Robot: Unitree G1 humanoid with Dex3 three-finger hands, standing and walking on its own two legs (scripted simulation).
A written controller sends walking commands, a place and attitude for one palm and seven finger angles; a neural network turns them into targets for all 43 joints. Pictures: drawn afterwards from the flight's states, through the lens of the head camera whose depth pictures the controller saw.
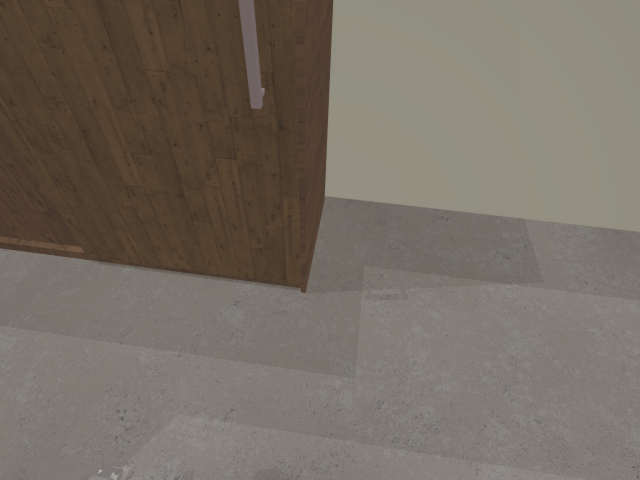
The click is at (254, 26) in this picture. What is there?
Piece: wardrobe's sliding door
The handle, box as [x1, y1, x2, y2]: [238, 0, 264, 108]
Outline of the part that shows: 238,0 251,107 260,108 262,104 264,88 260,86 253,0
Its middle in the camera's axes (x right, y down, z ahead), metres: -0.14 -0.43 +0.77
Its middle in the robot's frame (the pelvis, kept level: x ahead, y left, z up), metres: +0.88 +0.20 +0.20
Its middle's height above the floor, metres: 0.97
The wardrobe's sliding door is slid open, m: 0.00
